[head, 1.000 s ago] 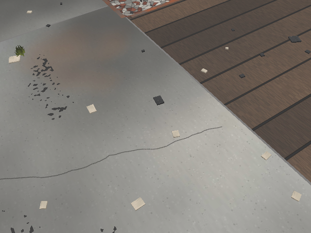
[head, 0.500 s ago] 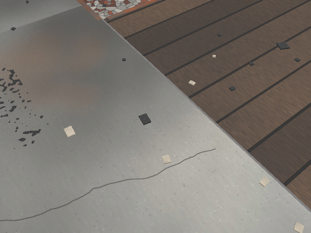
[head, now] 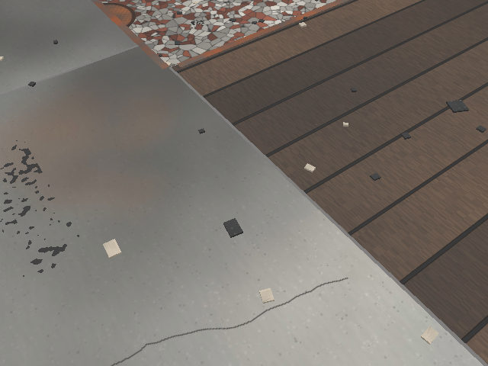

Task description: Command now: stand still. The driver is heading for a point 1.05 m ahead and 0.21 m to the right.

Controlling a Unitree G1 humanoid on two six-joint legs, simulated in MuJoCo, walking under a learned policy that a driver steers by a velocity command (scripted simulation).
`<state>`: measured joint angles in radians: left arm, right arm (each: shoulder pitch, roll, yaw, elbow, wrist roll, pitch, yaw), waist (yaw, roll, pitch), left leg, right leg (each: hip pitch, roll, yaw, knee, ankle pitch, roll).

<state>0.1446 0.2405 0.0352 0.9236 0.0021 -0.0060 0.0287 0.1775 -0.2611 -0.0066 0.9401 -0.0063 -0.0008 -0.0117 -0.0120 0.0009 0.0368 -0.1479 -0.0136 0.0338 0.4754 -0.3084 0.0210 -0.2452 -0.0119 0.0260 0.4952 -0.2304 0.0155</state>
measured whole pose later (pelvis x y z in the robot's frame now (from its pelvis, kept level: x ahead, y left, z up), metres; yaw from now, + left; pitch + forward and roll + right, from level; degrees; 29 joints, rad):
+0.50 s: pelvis +0.09 -0.04 +0.00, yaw +0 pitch -1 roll +0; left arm 0.30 0.24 0.06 1.05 -0.01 -0.11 -0.02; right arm 0.25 -0.29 -0.04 0.99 0.04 -0.08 0.00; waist 0.01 0.04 0.02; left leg -0.37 0.02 -0.02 1.09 -0.38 0.05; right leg -0.15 0.02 -0.06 0.43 -0.28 -0.05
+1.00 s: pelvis +0.34 +0.02 +0.00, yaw -1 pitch +0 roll +1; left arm 0.30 0.26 0.05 1.01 -0.04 -0.09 0.01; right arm 0.13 -0.25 -0.06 0.95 0.00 -0.10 0.04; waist 0.01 -0.03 0.06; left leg -0.33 -0.03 0.08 0.48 -0.15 0.06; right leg -0.37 -0.05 0.05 1.20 -0.36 -0.05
